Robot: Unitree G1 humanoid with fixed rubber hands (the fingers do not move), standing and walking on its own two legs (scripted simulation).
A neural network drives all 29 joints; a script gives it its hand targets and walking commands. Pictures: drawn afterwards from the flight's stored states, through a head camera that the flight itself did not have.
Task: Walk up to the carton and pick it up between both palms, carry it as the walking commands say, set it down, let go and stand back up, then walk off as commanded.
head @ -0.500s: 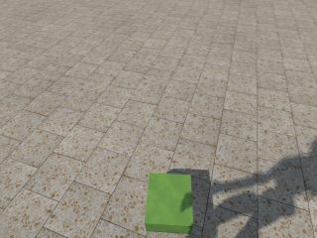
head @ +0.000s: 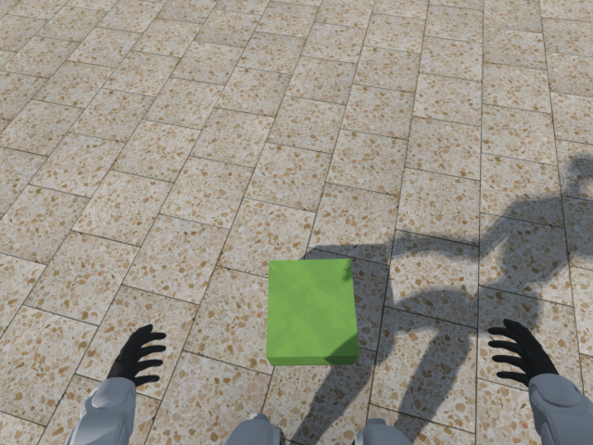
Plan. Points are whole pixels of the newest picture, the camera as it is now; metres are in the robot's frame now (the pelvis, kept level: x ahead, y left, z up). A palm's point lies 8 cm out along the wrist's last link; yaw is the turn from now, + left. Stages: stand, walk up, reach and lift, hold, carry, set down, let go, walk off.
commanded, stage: reach and lift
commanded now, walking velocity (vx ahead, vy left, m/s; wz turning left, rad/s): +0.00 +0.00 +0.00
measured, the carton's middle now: (310, 312) +0.47 +0.01 -0.66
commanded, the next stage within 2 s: none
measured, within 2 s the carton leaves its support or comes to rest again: neither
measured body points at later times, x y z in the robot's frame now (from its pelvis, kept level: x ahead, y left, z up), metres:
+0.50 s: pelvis -0.07 +0.00 -0.05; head +0.16 -0.01 +0.34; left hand +0.35 +0.24 -0.14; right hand +0.35 -0.27 -0.14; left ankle +0.01 +0.13 -0.70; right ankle +0.00 -0.14 -0.70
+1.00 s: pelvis -0.06 +0.00 -0.08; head +0.26 +0.00 +0.24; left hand +0.47 +0.21 -0.19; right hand +0.48 -0.23 -0.19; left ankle +0.01 +0.13 -0.70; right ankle +0.00 -0.14 -0.70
